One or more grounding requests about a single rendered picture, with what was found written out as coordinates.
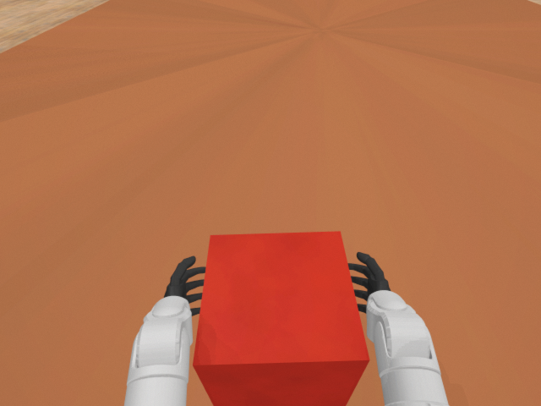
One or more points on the robot right hand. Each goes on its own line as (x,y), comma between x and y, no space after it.
(374,281)

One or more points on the robot left forearm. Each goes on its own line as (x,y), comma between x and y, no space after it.
(159,366)

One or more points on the carton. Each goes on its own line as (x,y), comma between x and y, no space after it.
(279,322)

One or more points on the robot left hand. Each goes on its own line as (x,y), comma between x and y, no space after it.
(178,285)

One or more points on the robot right forearm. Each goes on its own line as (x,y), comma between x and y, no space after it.
(407,363)

